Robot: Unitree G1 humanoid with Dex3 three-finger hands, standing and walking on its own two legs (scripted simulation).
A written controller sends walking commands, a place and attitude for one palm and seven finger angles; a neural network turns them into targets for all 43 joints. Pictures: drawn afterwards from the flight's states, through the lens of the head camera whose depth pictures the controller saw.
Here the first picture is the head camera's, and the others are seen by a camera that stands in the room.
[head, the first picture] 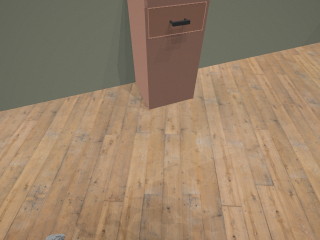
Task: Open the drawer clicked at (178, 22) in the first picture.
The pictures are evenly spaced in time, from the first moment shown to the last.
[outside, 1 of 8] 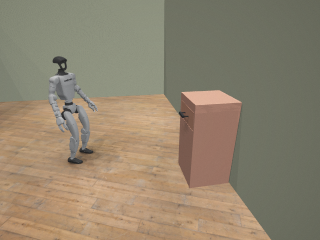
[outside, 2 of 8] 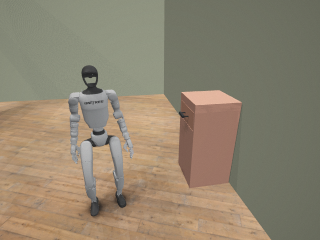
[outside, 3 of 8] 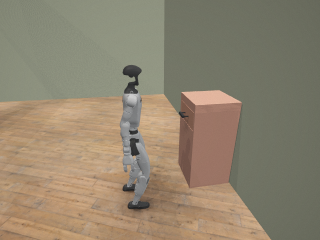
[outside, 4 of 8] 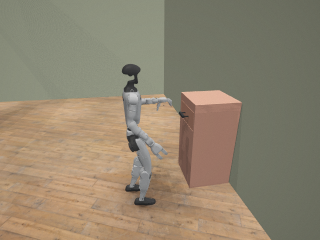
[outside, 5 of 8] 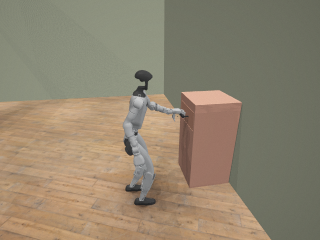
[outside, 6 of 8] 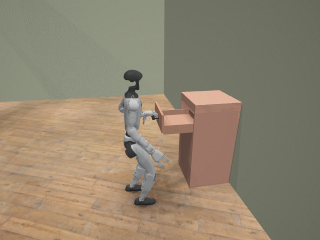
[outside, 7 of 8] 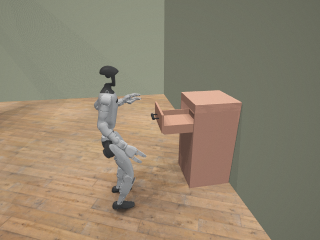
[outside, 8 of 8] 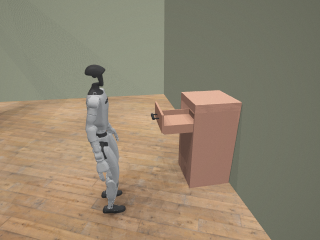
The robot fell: no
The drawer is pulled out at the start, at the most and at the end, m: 0.00 0.30 0.30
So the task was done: yes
